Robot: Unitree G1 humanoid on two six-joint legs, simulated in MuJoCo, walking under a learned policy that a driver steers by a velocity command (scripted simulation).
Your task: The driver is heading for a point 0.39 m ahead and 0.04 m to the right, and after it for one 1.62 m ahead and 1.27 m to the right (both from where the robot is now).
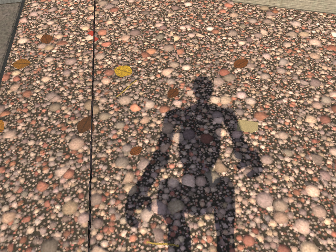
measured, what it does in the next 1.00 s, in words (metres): walks ahead: right foot 0.04 m lower, then left foot 0.04 m higher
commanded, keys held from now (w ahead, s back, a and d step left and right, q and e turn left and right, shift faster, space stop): w+q+shift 0.10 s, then w+shift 0.08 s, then shift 0.42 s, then e+shift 0.40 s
